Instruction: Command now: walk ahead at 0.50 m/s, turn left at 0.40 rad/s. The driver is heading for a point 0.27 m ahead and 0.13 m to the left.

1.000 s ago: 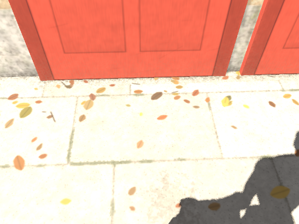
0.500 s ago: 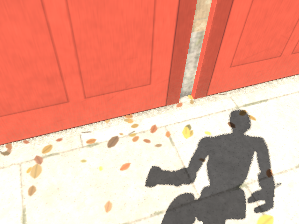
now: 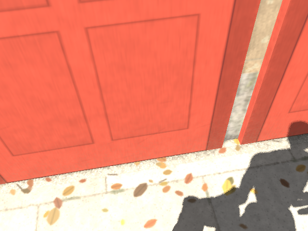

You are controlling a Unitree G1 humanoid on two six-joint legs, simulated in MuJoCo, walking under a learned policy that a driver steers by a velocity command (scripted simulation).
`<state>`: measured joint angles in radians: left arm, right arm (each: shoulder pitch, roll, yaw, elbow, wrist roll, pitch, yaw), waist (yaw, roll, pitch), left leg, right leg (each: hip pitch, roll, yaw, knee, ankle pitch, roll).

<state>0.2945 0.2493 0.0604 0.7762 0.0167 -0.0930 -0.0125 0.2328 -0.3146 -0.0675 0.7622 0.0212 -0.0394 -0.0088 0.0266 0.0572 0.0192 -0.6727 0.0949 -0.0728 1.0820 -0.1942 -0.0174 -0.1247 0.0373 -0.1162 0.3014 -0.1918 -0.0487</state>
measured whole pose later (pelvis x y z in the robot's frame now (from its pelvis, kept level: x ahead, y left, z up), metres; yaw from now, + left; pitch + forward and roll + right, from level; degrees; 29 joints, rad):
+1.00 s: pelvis +0.27 +0.02 -0.01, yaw +10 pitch +0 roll +0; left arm 0.13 0.26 -0.01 0.91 0.01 -0.05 0.05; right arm 0.10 -0.27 0.01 0.96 -0.03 -0.07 -0.03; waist 0.00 0.01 0.01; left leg -0.23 0.01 -0.02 0.46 -0.23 -0.02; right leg -0.22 0.00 0.02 0.47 -0.25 0.00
